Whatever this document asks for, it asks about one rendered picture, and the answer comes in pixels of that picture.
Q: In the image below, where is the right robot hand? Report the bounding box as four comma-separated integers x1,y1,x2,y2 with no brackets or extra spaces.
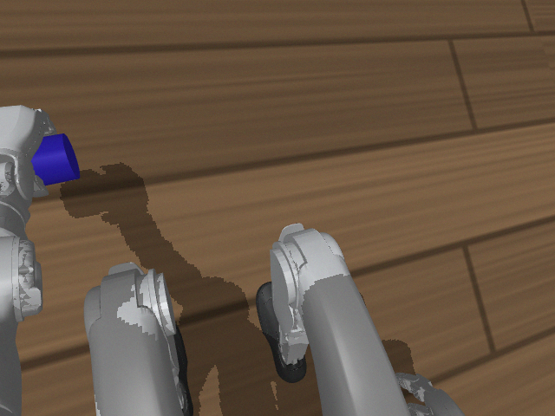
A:
395,373,466,416

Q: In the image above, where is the right robot foot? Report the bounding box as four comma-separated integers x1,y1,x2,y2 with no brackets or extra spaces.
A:
256,282,307,383

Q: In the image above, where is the left robot hand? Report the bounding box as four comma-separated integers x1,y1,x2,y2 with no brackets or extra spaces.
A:
0,105,57,198

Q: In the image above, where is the left robot foot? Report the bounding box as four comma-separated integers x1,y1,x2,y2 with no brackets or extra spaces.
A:
173,323,193,416

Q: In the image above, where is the can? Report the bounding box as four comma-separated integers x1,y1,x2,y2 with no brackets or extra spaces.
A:
31,133,80,185

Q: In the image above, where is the left robot arm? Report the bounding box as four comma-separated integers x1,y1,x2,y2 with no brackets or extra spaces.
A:
0,148,42,416

